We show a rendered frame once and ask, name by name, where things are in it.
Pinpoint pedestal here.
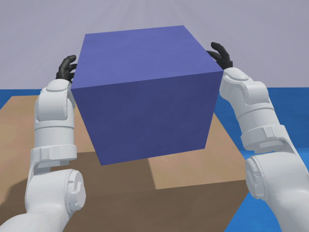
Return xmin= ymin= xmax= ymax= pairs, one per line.
xmin=0 ymin=95 xmax=249 ymax=232

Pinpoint robot right forearm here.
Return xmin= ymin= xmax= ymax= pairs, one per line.
xmin=219 ymin=67 xmax=309 ymax=180

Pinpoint robot left upper arm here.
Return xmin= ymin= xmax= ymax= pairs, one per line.
xmin=0 ymin=169 xmax=86 ymax=232

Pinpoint robot right upper arm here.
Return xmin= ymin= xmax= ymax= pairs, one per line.
xmin=245 ymin=150 xmax=309 ymax=232

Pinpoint robot left hand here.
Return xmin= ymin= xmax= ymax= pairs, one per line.
xmin=56 ymin=55 xmax=77 ymax=84

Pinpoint carton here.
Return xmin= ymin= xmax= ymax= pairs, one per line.
xmin=70 ymin=25 xmax=224 ymax=166

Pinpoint robot left forearm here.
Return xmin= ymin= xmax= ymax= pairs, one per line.
xmin=25 ymin=79 xmax=77 ymax=211

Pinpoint robot right hand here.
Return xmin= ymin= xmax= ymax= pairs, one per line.
xmin=206 ymin=42 xmax=233 ymax=70

